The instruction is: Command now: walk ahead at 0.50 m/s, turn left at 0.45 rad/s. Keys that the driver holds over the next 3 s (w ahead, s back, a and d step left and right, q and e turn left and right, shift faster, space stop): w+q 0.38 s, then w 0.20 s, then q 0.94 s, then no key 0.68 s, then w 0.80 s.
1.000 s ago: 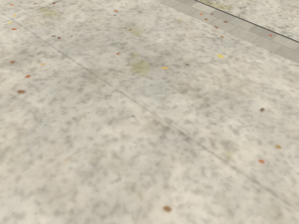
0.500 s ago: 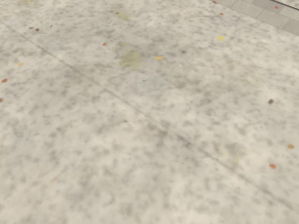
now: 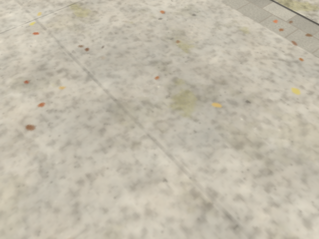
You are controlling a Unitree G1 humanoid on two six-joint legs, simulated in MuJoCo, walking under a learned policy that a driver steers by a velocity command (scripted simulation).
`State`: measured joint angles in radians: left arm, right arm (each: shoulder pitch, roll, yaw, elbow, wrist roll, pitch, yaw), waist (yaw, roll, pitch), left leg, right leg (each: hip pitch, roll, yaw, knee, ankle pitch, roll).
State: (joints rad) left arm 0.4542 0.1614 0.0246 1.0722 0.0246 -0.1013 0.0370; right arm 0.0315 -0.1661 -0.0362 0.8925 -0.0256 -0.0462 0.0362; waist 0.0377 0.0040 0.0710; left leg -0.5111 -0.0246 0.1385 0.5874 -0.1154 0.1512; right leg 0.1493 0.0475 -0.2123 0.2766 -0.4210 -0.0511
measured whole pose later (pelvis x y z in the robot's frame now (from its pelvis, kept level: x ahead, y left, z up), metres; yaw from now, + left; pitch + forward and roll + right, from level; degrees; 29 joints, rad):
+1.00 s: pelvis +0.47 +0.03 +0.02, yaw +29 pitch +0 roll -1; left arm 0.28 0.23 0.03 0.84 0.01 -0.04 0.02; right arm 0.14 -0.23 -0.04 0.78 -0.03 0.03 0.05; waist 0.02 0.03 0.09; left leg -0.52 0.02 0.04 0.75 -0.19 0.03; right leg -0.14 -0.01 -0.22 0.39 -0.25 -0.06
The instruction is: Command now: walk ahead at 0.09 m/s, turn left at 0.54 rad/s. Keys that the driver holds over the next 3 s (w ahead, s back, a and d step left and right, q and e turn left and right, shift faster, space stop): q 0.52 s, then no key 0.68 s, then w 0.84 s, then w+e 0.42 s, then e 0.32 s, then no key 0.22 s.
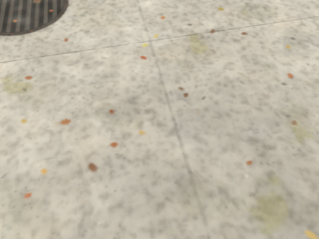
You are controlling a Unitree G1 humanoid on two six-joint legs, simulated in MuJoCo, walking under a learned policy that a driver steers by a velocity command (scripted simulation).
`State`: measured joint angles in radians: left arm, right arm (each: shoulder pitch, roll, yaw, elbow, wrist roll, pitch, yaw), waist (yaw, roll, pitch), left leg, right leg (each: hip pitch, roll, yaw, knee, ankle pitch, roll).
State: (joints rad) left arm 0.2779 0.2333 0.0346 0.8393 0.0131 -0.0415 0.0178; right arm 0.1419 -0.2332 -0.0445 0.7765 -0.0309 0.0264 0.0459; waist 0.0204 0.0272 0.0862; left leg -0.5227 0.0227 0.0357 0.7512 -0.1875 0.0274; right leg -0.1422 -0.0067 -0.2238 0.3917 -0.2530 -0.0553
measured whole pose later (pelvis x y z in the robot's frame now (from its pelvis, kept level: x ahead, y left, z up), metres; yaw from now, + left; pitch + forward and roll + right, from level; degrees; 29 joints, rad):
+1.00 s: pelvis +0.02 -0.02 +0.00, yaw +23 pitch -1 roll +0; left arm 0.24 0.24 0.02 0.77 0.01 0.02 0.01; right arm 0.19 -0.24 -0.02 0.81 -0.01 0.03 -0.01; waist 0.03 -0.02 0.05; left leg -0.13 -0.05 -0.06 0.42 -0.26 0.03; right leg -0.21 0.00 -0.02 0.46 -0.24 -0.02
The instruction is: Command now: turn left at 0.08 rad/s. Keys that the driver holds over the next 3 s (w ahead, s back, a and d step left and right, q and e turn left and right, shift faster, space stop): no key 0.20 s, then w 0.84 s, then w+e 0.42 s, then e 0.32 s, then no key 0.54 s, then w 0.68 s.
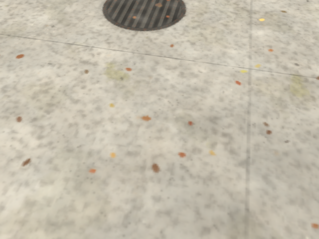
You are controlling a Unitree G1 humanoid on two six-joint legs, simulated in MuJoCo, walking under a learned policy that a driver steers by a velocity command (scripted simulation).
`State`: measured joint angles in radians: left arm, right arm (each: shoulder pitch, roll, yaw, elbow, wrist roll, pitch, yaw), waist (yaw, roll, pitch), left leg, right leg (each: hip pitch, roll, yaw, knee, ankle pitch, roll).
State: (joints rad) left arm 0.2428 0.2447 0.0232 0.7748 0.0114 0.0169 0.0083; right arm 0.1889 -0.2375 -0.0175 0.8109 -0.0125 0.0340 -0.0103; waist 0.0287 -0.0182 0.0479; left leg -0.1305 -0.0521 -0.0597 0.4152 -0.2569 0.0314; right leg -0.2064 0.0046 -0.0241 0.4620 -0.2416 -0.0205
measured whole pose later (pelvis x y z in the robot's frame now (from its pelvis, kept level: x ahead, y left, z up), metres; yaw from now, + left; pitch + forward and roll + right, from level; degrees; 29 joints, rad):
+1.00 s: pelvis +0.28 -0.01 -0.03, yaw -1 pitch +0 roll +0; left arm 0.48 0.19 0.01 1.08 0.01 -0.07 0.01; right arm 0.00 -0.22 -0.02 0.87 -0.04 -0.07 0.01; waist 0.04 0.00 0.07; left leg -0.46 -0.05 0.12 0.57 -0.12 0.13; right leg 0.04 0.03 -0.02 0.68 -0.45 -0.07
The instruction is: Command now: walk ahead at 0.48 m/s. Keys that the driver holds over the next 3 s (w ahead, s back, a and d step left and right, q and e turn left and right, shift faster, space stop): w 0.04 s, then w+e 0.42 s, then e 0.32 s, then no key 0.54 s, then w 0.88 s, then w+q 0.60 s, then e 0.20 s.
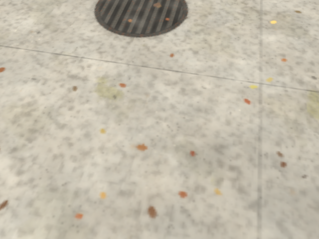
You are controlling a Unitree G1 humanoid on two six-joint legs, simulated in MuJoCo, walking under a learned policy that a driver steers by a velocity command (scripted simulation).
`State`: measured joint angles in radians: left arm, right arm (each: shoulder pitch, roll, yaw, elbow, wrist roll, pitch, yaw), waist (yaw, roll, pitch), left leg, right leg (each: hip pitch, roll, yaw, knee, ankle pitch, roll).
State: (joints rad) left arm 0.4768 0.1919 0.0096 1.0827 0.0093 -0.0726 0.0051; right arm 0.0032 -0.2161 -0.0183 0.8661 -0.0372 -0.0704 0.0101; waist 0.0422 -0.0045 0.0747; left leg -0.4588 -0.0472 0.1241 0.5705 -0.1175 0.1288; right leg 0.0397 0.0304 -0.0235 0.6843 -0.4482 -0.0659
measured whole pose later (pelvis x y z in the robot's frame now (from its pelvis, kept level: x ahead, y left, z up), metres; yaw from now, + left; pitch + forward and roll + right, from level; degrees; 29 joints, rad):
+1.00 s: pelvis +0.44 -0.04 +0.02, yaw -26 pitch +1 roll -1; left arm 0.29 0.26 0.06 0.87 0.03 0.00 0.02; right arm 0.14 -0.25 -0.03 0.81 -0.02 0.02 -0.03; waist 0.04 0.03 0.06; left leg -0.51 0.03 -0.02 0.82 -0.27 -0.02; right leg -0.16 0.16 0.11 0.40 -0.23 -0.11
